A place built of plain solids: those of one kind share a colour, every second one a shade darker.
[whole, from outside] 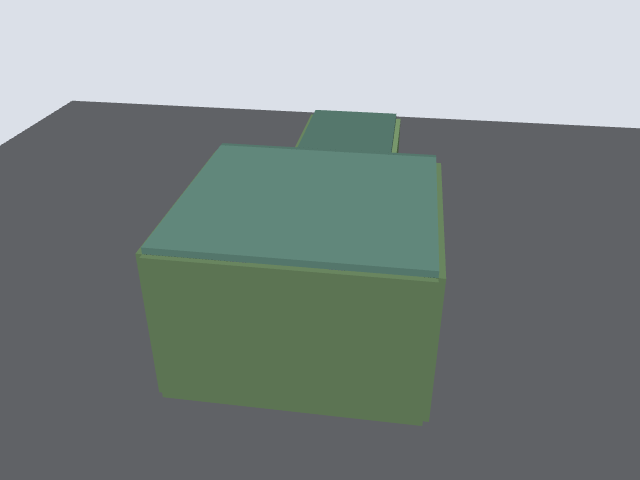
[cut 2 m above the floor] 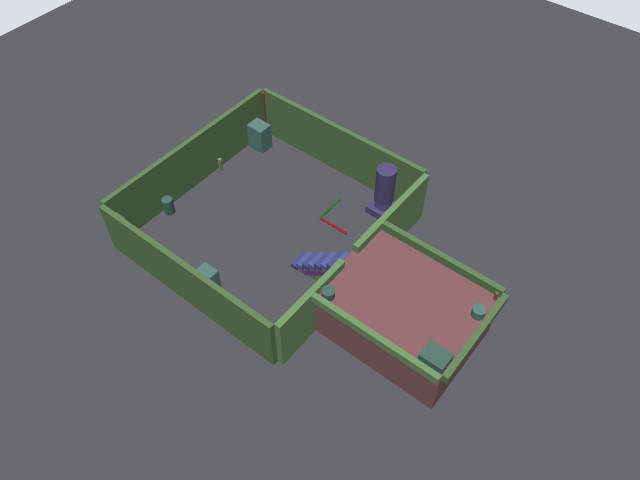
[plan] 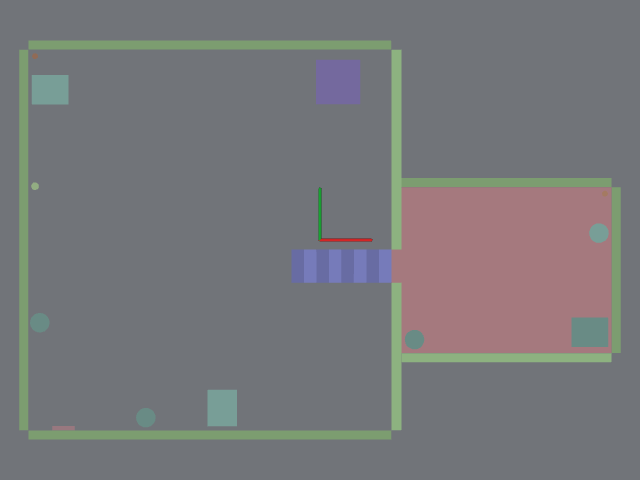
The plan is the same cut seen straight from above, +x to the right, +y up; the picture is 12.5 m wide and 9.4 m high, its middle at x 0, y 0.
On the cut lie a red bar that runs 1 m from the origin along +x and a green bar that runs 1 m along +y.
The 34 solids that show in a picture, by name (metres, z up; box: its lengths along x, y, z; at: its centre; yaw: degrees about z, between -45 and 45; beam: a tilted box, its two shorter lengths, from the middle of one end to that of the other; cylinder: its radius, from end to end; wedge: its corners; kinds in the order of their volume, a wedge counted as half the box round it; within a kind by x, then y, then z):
{
 "wall_1": {"box": [0.18, 7.46, 4.8], "at": [-5.8, 0.0, 2.35]},
 "wall_2": {"box": [7.11, 0.18, 4.8], "at": [-2.16, -3.82, 2.35]},
 "wall_3": {"box": [7.11, 0.18, 4.8], "at": [-2.16, 3.82, 2.35]},
 "wall_4": {"box": [0.2, 2.89, 4.8], "at": [1.5, -2.28, 2.35]},
 "wall_5": {"box": [0.2, 3.91, 4.8], "at": [1.5, 1.77, 2.35]},
 "wall_6": {"box": [4.11, 0.18, 3.03], "at": [3.65, -2.31, 3.23]},
 "wall_7": {"box": [4.11, 0.18, 3.03], "at": [3.65, 1.13, 3.23]},
 "wall_8": {"box": [0.18, 3.25, 3.03], "at": [5.8, -0.59, 3.23]},
 "floor_1": {"box": [4.31, 3.25, 2.02], "at": [3.55, -0.59, 0.71]},
 "roof_1": {"box": [7.11, 7.46, 0.2], "at": [-2.16, 0.0, 4.85]},
 "roof_2": {"box": [0.2, 7.46, 0.2], "at": [1.5, 0.0, 4.85]},
 "roof_3": {"box": [4.11, 3.25, 0.2], "at": [3.65, -0.59, 4.85]},
 "bin_1": {"cylinder": 0.19, "from": [-5.49, -1.62, 0.0], "to": [-5.49, -1.62, 0.62]},
 "bin_2": {"box": [0.72, 0.58, 1.11], "at": [-5.28, 2.94, 0.51]},
 "bin_3": {"cylinder": 0.19, "from": [-3.41, -3.48, 0.0], "to": [-3.41, -3.48, 0.75]},
 "bin_4": {"box": [0.58, 0.72, 1.11], "at": [-1.92, -3.29, 0.51]},
 "bin_5": {"cylinder": 0.19, "from": [1.85, -1.95, 1.72], "to": [1.85, -1.95, 2.34]},
 "bin_6": {"box": [0.72, 0.58, 1.06], "at": [5.29, -1.81, 2.25]},
 "bin_7": {"cylinder": 0.19, "from": [5.46, 0.13, 1.72], "to": [5.46, 0.13, 2.47]},
 "plant_1": {"box": [0.87, 0.87, 0.34], "at": [0.36, 3.09, 0.12]},
 "plant_2": {"cylinder": 0.3, "from": [0.36, 3.09, 0.29], "to": [0.36, 3.09, 0.61]},
 "plant_3": {"cylinder": 0.34, "from": [0.36, 3.09, 0.61], "to": [0.36, 3.09, 2.31]},
 "tread_1": {"wedge": [[-0.56, -0.84, -0.05], [-0.56, -0.84, 0.19], [-0.56, -0.19, -0.05], [-0.56, -0.19, 0.18], [-0.3, -0.84, -0.05], [-0.3, -0.84, 0.18], [-0.3, -0.19, -0.05], [-0.3, -0.19, 0.18]]},
 "tread_2": {"wedge": [[-0.32, -0.84, 0.17], [-0.32, -0.84, 0.38], [-0.32, -0.19, 0.17], [-0.32, -0.19, 0.37], [-0.05, -0.84, 0.17], [-0.05, -0.84, 0.37], [-0.05, -0.19, 0.17], [-0.05, -0.19, 0.37]]},
 "tread_3": {"wedge": [[-0.07, -0.84, 0.36], [-0.07, -0.84, 0.57], [-0.07, -0.19, 0.36], [-0.07, -0.19, 0.56], [0.19, -0.19, 0.36], [0.19, -0.19, 0.56], [0.2, -0.84, 0.36], [0.2, -0.84, 0.57]]},
 "tread_4": {"wedge": [[0.17, -0.19, 0.55], [0.17, -0.19, 0.75], [0.18, -0.84, 0.55], [0.18, -0.84, 0.76], [0.44, -0.84, 0.55], [0.44, -0.84, 0.76], [0.44, -0.19, 0.55], [0.44, -0.19, 0.75]]},
 "tread_5": {"wedge": [[0.42, -0.84, 0.74], [0.42, -0.84, 0.95], [0.42, -0.19, 0.74], [0.42, -0.19, 0.95], [0.68, -0.84, 0.74], [0.68, -0.84, 0.95], [0.69, -0.19, 0.74], [0.69, -0.19, 0.95]]},
 "tread_6": {"wedge": [[0.66, -0.84, 0.94], [0.66, -0.84, 1.14], [0.67, -0.19, 0.94], [0.67, -0.19, 1.14], [0.93, -0.84, 0.94], [0.93, -0.84, 1.14], [0.93, -0.19, 0.94], [0.93, -0.19, 1.14]]},
 "tread_7": {"wedge": [[0.91, -0.84, 1.13], [0.91, -0.84, 1.33], [0.91, -0.19, 1.13], [0.91, -0.19, 1.33], [1.17, -0.84, 1.13], [1.17, -0.84, 1.33], [1.17, -0.19, 1.13], [1.17, -0.19, 1.33]]},
 "tread_8": {"wedge": [[1.15, -0.84, 1.32], [1.15, -0.84, 1.52], [1.15, -0.19, 1.32], [1.15, -0.19, 1.52], [1.42, -0.84, 1.32], [1.42, -0.84, 1.52], [1.42, -0.19, 1.32], [1.42, -0.19, 1.52]]},
 "string_1": {"wedge": [[-0.03, -0.81, -0.05], [-0.03, -0.81, 0.18], [-0.03, -0.75, -0.05], [-0.03, -0.75, 0.18], [1.4, -0.81, 1.07], [1.4, -0.81, 1.29], [1.4, -0.75, 1.07], [1.4, -0.75, 1.29]]},
 "pipe_1": {"cylinder": 0.06, "from": [-5.58, 3.6, 0.0], "to": [-5.58, 3.6, 4.75]},
 "cabinet_1": {"box": [0.45, 0.09, 0.79], "at": [-5.02, -3.68, 1.48]},
 "extinguisher_1": {"cylinder": 0.07, "from": [-5.58, 1.05, 0.0], "to": [-5.58, 1.05, 0.52]}
}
